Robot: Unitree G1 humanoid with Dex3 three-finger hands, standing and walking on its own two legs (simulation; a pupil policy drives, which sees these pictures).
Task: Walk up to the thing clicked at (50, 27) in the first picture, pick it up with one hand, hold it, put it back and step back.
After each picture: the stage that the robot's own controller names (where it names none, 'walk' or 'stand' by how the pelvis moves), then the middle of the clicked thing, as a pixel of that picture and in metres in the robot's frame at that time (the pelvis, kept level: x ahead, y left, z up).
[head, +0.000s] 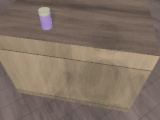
stand; (45, 18) +0.84 +0.22 -0.03
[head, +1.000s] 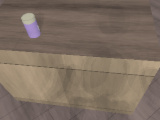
walk; (31, 25) +0.71 +0.30 -0.03
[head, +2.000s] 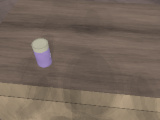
stand; (42, 53) +0.52 +0.19 +0.00
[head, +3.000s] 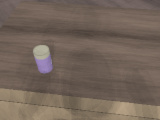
stand; (43, 59) +0.50 +0.18 -0.03
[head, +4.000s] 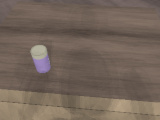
stand; (41, 59) +0.51 +0.19 -0.03
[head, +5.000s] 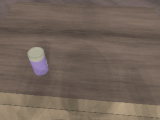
stand; (38, 61) +0.49 +0.20 -0.03
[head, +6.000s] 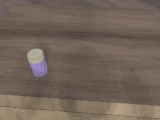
stand; (37, 63) +0.49 +0.20 -0.03
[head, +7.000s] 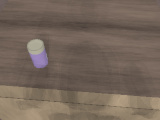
rise first; (38, 54) +0.51 +0.20 -0.03
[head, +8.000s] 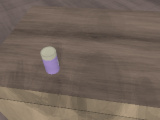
go down; (50, 60) +0.51 +0.18 -0.02
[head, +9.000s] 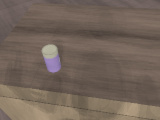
go down; (51, 58) +0.51 +0.18 -0.02
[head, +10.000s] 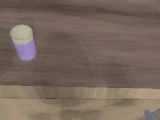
go down; (24, 43) +0.49 +0.17 +0.03
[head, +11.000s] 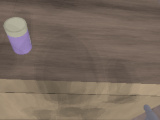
close in; (19, 36) +0.51 +0.18 +0.04
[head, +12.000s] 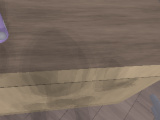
close; out of the picture +0.52 +0.19 +0.07
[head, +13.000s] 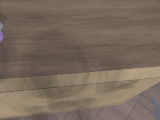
lift; out of the picture +0.53 +0.21 +0.07
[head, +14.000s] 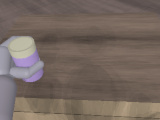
lift; (27, 60) +0.34 +0.16 +0.20
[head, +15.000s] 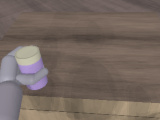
hold; (32, 68) +0.33 +0.16 +0.16
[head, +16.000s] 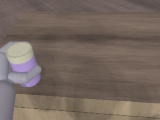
hold; (24, 65) +0.33 +0.17 +0.17
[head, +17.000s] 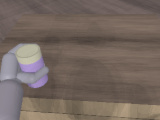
crouch; (33, 66) +0.34 +0.15 +0.16
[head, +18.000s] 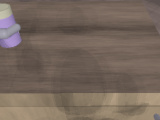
crouch; (4, 26) +0.47 +0.21 +0.19
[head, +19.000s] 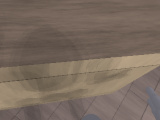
lower; out of the picture +0.57 +0.21 +0.09
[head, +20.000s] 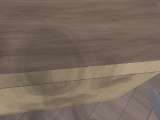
lower; out of the picture +0.55 +0.21 +0.08
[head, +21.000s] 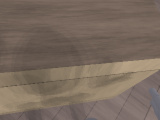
lower; out of the picture +0.56 +0.21 +0.08
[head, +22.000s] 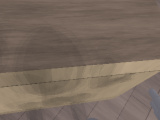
lower; out of the picture +0.56 +0.21 +0.08
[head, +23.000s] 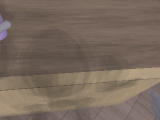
open; out of the picture +0.54 +0.19 +0.07
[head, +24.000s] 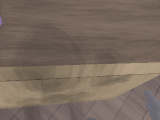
rise; out of the picture +0.55 +0.20 +0.07
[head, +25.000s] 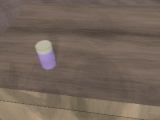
sink last; (46, 55) +0.51 +0.19 +0.02
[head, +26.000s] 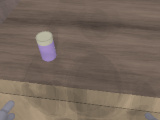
stand; (46, 46) +0.53 +0.18 +0.03
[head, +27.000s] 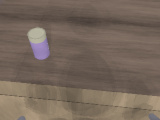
stand; (39, 44) +0.52 +0.19 +0.04
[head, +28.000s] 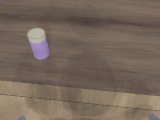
stand; (39, 44) +0.52 +0.19 +0.04
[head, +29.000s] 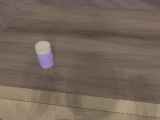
stand; (44, 55) +0.54 +0.19 -0.02
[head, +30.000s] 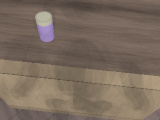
walk; (45, 27) +0.60 +0.15 +0.00
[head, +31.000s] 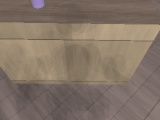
walk; out of the picture +0.85 +0.26 +0.00
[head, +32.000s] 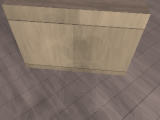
stand; out of the picture +1.14 +0.21 -0.01
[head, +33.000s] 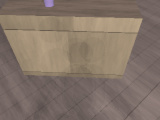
stand; out of the picture +1.12 +0.24 -0.03
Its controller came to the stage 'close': yes
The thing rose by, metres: 0.21
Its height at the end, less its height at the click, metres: +0.00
